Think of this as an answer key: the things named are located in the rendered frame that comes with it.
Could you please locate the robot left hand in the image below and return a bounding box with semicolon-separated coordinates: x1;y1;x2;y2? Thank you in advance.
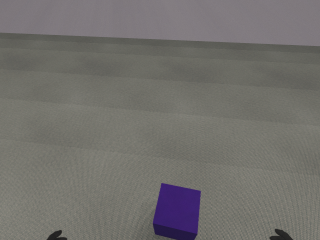
47;230;67;240

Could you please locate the robot right hand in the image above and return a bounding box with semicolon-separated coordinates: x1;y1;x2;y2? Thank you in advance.
269;229;293;240

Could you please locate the carton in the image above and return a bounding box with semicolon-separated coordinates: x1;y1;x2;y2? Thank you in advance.
153;183;201;240

